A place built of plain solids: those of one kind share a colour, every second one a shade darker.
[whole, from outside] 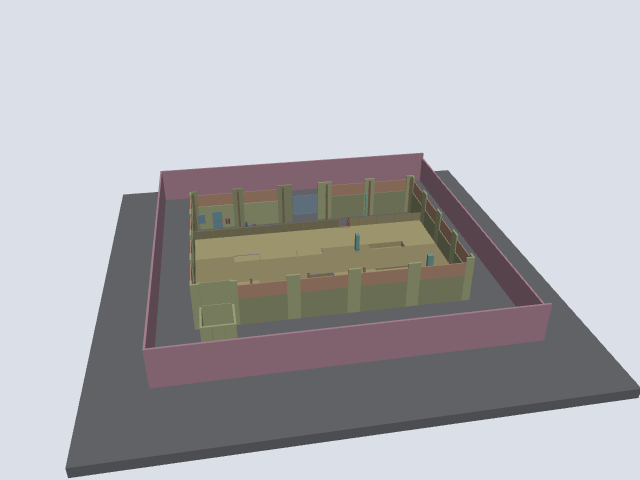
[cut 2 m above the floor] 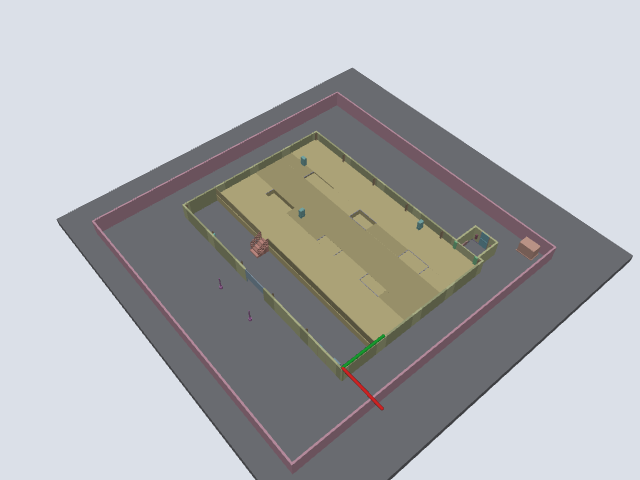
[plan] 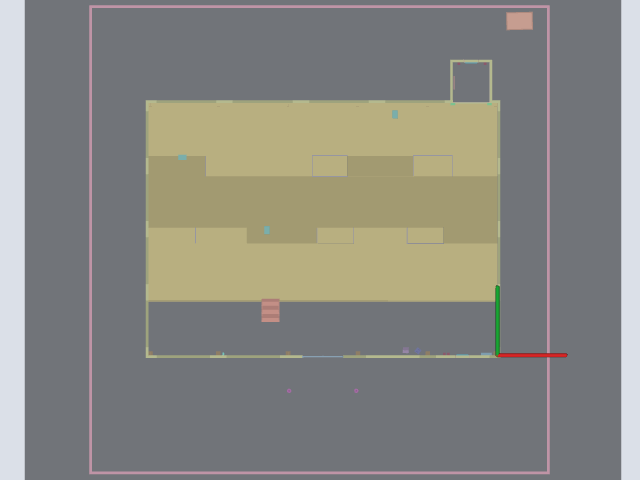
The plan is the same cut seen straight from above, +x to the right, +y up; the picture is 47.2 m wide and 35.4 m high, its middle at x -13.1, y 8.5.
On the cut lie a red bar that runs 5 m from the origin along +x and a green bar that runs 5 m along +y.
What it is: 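A works' hall with framed pits and covers in a raised floor; one tall room; a strip of floor behind the doors, a deck 0.93 m over it that fills the rest, and in the deck 6 framed panels of which 3 move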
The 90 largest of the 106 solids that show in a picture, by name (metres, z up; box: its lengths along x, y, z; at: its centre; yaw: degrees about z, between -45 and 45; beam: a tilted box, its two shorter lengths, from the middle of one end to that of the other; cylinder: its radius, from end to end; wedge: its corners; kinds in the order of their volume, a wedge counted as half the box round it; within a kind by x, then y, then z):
{
 "raised_floor_bank_1": {"box": [3.5, 1.15, 0.98], "at": [-24.0, 8.82, 0.44]},
 "raised_floor_bank_2": {"box": [4.25, 1.5, 0.98], "at": [-23.62, 13.95, 0.44]},
 "raised_floor_bank_3": {"box": [3.75, 1.15, 0.37], "at": [-20.38, 8.82, 0.14]},
 "raised_floor_bank_4": {"box": [3.5, 1.5, 0.81], "at": [-19.75, 13.95, 0.36]},
 "raised_floor_bank_5": {"box": [5.2, 1.15, 0.98], "at": [-15.9, 8.82, 0.44]},
 "raised_floor_bank_6": {"box": [4.35, 1.5, 0.98], "at": [-15.82, 13.95, 0.44]},
 "raised_floor_bank_7": {"box": [25.75, 4.3, 0.98], "at": [-12.88, 6.1, 0.44]},
 "raised_floor_bank_8": {"box": [25.75, 3.8, 0.98], "at": [-12.88, 11.3, 0.44]},
 "raised_floor_bank_9": {"box": [25.75, 3.9, 0.98], "at": [-12.88, 16.65, 0.44]},
 "raised_floor_bank_10": {"box": [2.55, 1.5, 0.37], "at": [-12.38, 13.95, 0.14]},
 "raised_floor_bank_11": {"box": [2.65, 1.15, 0.98], "at": [-11.97, 8.82, 0.44]},
 "raised_floor_bank_12": {"box": [4.0, 1.15, 0.98], "at": [-8.65, 8.82, 0.44]},
 "raised_floor_bank_13": {"box": [4.9, 1.5, 0.98], "at": [-8.65, 13.95, 0.44]},
 "raised_floor_bank_14": {"box": [2.65, 1.15, 0.98], "at": [-5.33, 8.82, 0.44]},
 "raised_floor_bank_15": {"box": [2.85, 1.5, 0.98], "at": [-4.78, 13.95, 0.44]},
 "raised_floor_bank_16": {"box": [4.0, 1.15, 0.98], "at": [-2.0, 8.82, 0.44]},
 "raised_floor_bank_17": {"box": [3.35, 1.5, 0.98], "at": [-1.68, 13.95, 0.44]},
 "yard_bound_1": {"box": [0.2, 34.58, 3.28], "at": [-30.02, 8.52, 1.59]},
 "yard_bound_2": {"box": [33.97, 0.2, 3.98], "at": [-13.14, -8.67, 1.94]},
 "yard_bound_3": {"box": [33.97, 0.2, 3.98], "at": [-13.14, 25.71, 1.94]},
 "yard_bound_4": {"box": [0.2, 34.58, 3.98], "at": [3.75, 8.52, 1.94]},
 "wall_1": {"box": [0.2, 0.81, 4.85], "at": [-25.85, 0.2, 2.38]},
 "wall_2": {"box": [0.2, 3.46, 2.95], "at": [-25.85, 2.33, 1.43]},
 "wall_3": {"box": [0.2, 1.21, 4.85], "at": [-25.85, 4.65, 2.38]},
 "wall_4": {"box": [0.2, 3.46, 2.95], "at": [-25.85, 6.97, 1.43]},
 "wall_5": {"box": [0.2, 1.21, 4.85], "at": [-25.85, 9.3, 2.38]},
 "wall_6": {"box": [0.2, 3.46, 2.95], "at": [-25.85, 11.62, 1.43]},
 "wall_7": {"box": [0.2, 1.21, 4.85], "at": [-25.85, 13.95, 2.38]},
 "wall_8": {"box": [0.2, 3.46, 2.95], "at": [-25.85, 16.27, 1.43]},
 "wall_9": {"box": [0.2, 0.81, 4.85], "at": [-25.85, 18.4, 2.38]},
 "wall_10": {"box": [0.81, 0.2, 4.85], "at": [-25.55, -0.1, 2.38]},
 "wall_11": {"box": [0.81, 0.2, 4.85], "at": [-25.55, 18.7, 2.38]},
 "wall_12": {"box": [3.96, 0.2, 2.95], "at": [-23.18, -0.1, 1.43]},
 "wall_13": {"box": [4.41, 0.2, 2.95], "at": [-22.95, 18.7, 1.43]},
 "wall_14": {"box": [1.21, 0.2, 4.85], "at": [-20.6, -0.1, 2.38]},
 "wall_15": {"box": [1.21, 0.2, 4.85], "at": [-20.15, 18.7, 2.38]},
 "wall_16": {"box": [3.96, 0.2, 2.95], "at": [-18.02, -0.1, 1.43]},
 "wall_17": {"box": [4.46, 0.2, 2.95], "at": [-17.32, 18.7, 1.43]},
 "wall_18": {"box": [1.66, 0.2, 4.85], "at": [-15.22, -0.1, 2.38]},
 "wall_19": {"box": [1.21, 0.2, 4.85], "at": [-14.5, 18.7, 2.38]},
 "wall_20": {"box": [4.41, 0.2, 2.95], "at": [-11.7, 18.7, 1.43]},
 "wall_21": {"box": [1.71, 0.2, 4.85], "at": [-10.55, -0.1, 2.38]},
 "wall_22": {"box": [1.21, 0.2, 4.85], "at": [-8.9, 18.7, 2.38]},
 "wall_23": {"box": [3.96, 0.2, 2.95], "at": [-7.72, -0.1, 1.43]},
 "wall_24": {"box": [4.41, 0.2, 2.95], "at": [-6.1, 18.7, 1.43]},
 "wall_25": {"box": [1.21, 0.2, 4.85], "at": [-5.15, -0.1, 2.38]},
 "wall_26": {"box": [0.61, 0.2, 4.85], "at": [-3.6, 18.7, 2.38]},
 "wall_27": {"box": [0.2, 3.2, 2.45], "at": [-3.4, 20.2, 1.18]},
 "wall_28": {"box": [3.96, 0.2, 2.95], "at": [-2.58, -0.1, 1.43]},
 "wall_29": {"box": [2.82, 0.06, 4.85], "at": [-1.95, 18.57, 2.38]},
 "wall_30": {"box": [2.7, 0.06, 2.45], "at": [-1.95, 18.63, 1.18]},
 "wall_31": {"box": [3.1, 0.2, 2.45], "at": [-1.95, 21.7, 1.18]},
 "wall_32": {"box": [0.2, 3.2, 2.45], "at": [-0.5, 20.2, 1.18]},
 "wall_33": {"box": [0.81, 0.2, 4.85], "at": [-0.2, -0.1, 2.38]},
 "wall_34": {"box": [0.8, 0.2, 4.85], "at": [-0.2, 18.7, 2.38]},
 "wall_35": {"box": [0.2, 0.81, 4.85], "at": [0.1, 0.2, 2.38]},
 "wall_36": {"box": [0.2, 3.46, 2.95], "at": [0.1, 2.33, 1.43]},
 "wall_37": {"box": [0.2, 1.21, 4.85], "at": [0.1, 4.65, 2.38]},
 "wall_38": {"box": [0.2, 3.46, 2.95], "at": [0.1, 6.97, 1.43]},
 "wall_39": {"box": [0.2, 1.21, 4.85], "at": [0.1, 9.3, 2.38]},
 "wall_40": {"box": [0.2, 3.46, 2.95], "at": [0.1, 11.62, 1.43]},
 "wall_41": {"box": [0.2, 1.21, 4.85], "at": [0.1, 13.95, 2.38]},
 "wall_42": {"box": [0.2, 3.46, 2.95], "at": [0.1, 16.27, 1.43]},
 "wall_43": {"box": [0.2, 0.81, 4.85], "at": [0.1, 18.4, 2.38]},
 "window_pane_1": {"box": [0.1, 3.45, 1.41], "at": [-25.9, 2.33, 3.59]},
 "window_pane_2": {"box": [0.1, 3.45, 1.41], "at": [-25.9, 6.97, 3.59]},
 "window_pane_3": {"box": [0.1, 3.45, 1.41], "at": [-25.9, 11.62, 3.59]},
 "window_pane_4": {"box": [0.1, 3.45, 1.41], "at": [-25.9, 16.27, 3.59]},
 "window_pane_5": {"box": [3.95, 0.1, 1.41], "at": [-23.18, -0.15, 3.59]},
 "window_pane_6": {"box": [4.4, 0.1, 1.41], "at": [-22.95, 18.75, 3.59]},
 "window_pane_7": {"box": [3.95, 0.1, 1.41], "at": [-18.02, -0.15, 3.59]},
 "window_pane_8": {"box": [4.45, 0.1, 1.41], "at": [-17.32, 18.75, 3.59]},
 "window_pane_9": {"box": [4.4, 0.1, 1.41], "at": [-11.7, 18.75, 3.59]},
 "window_pane_10": {"box": [3.95, 0.1, 1.41], "at": [-7.72, -0.15, 3.59]},
 "window_pane_11": {"box": [4.4, 0.1, 1.41], "at": [-6.1, 18.75, 3.59]},
 "window_pane_12": {"box": [3.95, 0.1, 1.41], "at": [-2.58, -0.15, 3.59]},
 "beyond_oil_tank_1": {"box": [1.7, 1.17, 1.35], "at": [1.61, 24.65, 0.62], "yaw": 1.1},
 "beyond_oil_tank_2": {"box": [1.96, 1.32, 0.13], "at": [1.62, 24.65, 0.01], "yaw": 1.1},
 "beyond_oil_tank_3": {"box": [1.8, 1.16, 1.4], "at": [1.62, 24.65, 0.64], "yaw": 1.1},
 "door_landing_1": {"box": [1.32, 0.89, 0.2], "at": [-16.75, 2.9, 0.05]},
 "door_landing_2": {"box": [1.32, 0.89, 0.36], "at": [-16.75, 3.2, 0.13]},
 "door_landing_3": {"box": [1.32, 0.89, 0.52], "at": [-16.75, 3.5, 0.21]},
 "door_landing_4": {"box": [1.32, 0.89, 0.67], "at": [-16.75, 3.8, 0.28]},
 "door_landing_5": {"box": [1.32, 0.6, 0.82], "at": [-16.75, 3.95, 0.36]},
 "tote_stack_1": {"box": [0.6, 0.4, 1.92], "at": [-23.25, 14.59, 1.89]},
 "tote_stack_2": {"box": [0.38, 0.58, 1.97], "at": [-17.02, 9.23, 1.87]},
 "tote_stack_3": {"box": [0.38, 0.58, 1.97], "at": [-7.57, 17.76, 1.87]},
 "deck_rail_railpanel_1": {"box": [8.4, 0.04, 0.98], "at": [-21.55, 4.01, 1.47]},
 "deck_rail_railpanel_2": {"box": [16.15, 0.04, 0.98], "at": [-8.07, 4.01, 1.47]},
 "roller_shutter_1": {"box": [2.86, 0.06, 2.5], "at": [-12.9, -0.12, 2.05]}
}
